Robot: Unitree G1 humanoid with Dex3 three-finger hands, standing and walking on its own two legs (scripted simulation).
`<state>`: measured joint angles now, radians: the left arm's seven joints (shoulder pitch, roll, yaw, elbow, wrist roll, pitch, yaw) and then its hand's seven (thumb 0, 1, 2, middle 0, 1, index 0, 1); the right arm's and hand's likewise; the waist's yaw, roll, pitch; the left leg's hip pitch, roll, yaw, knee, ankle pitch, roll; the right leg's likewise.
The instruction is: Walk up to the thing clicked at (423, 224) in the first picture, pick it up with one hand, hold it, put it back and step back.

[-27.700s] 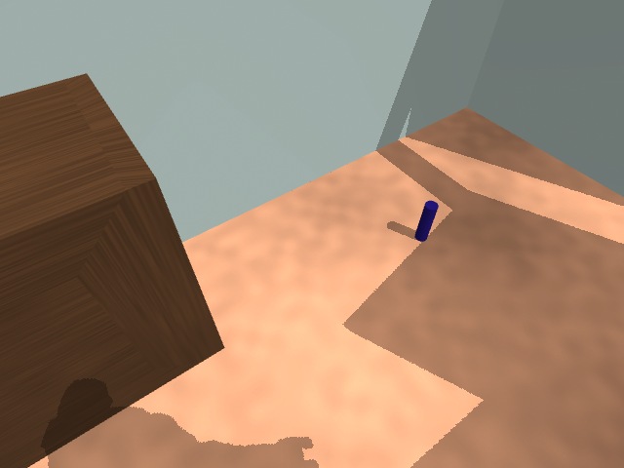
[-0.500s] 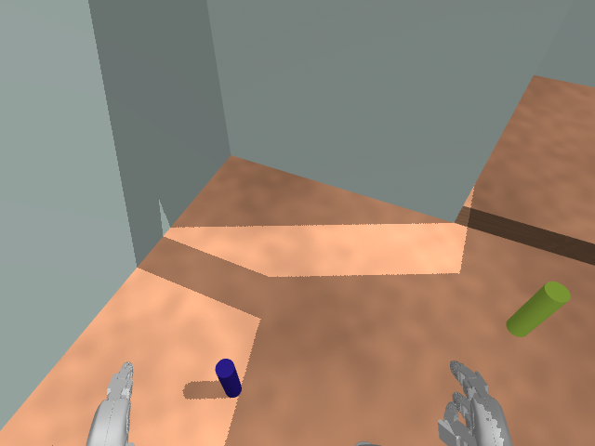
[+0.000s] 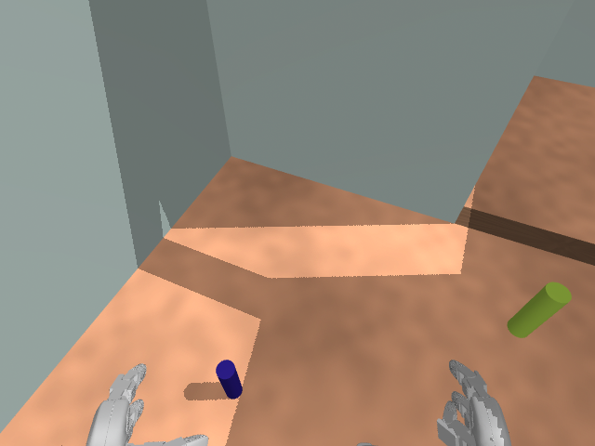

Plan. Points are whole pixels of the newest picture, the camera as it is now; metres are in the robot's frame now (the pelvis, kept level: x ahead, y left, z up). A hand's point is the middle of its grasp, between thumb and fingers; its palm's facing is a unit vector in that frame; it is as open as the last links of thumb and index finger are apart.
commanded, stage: stand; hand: left
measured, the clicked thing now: (230, 380) +0.40 +0.19 -0.63
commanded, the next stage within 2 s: none
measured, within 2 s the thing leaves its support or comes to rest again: neither
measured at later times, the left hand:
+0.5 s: hand out of the picture +0.06 +0.25 -0.11, palm faces -0.01 -0.94 -0.35, open 7.4 cm
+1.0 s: hand out of the picture +0.04 +0.25 -0.10, palm faces +0.01 -0.94 -0.35, open 7.4 cm
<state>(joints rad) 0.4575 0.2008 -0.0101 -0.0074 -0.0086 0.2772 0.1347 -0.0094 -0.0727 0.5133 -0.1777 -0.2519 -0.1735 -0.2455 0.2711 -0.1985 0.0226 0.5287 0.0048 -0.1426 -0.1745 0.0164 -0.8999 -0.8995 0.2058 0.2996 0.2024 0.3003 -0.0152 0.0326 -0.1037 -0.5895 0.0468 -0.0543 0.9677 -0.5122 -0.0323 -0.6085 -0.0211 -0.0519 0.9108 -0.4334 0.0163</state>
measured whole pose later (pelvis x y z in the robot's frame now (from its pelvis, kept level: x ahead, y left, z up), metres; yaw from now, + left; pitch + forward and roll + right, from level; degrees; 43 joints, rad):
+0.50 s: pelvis -0.01 +0.01 +0.03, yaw +0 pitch -1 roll +0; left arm 0.24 0.33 0.02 0.88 0.04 0.00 0.02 0.01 0.89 0.89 -0.20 -0.30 -0.20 -0.30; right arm 0.23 -0.32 -0.05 0.94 -0.05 0.00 -0.01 0.01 -0.90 -0.90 0.20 0.30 0.20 0.30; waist 0.01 -0.01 0.03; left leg -0.29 0.01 -0.02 0.67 -0.36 -0.01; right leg -0.33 -0.05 -0.03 0.66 -0.31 0.02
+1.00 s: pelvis -0.01 +0.00 +0.06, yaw +0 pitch -4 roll +0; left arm 0.14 0.32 0.00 1.14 0.02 -0.01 0.01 0.00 0.91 0.90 -0.20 -0.31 -0.20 -0.30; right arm 0.15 -0.31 -0.02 1.11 -0.03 -0.01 -0.01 0.01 -0.90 -0.90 0.20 0.30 0.20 0.30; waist 0.02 0.02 0.05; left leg -0.11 0.01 -0.02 0.39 -0.22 -0.03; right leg -0.16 -0.05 -0.04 0.41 -0.19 0.02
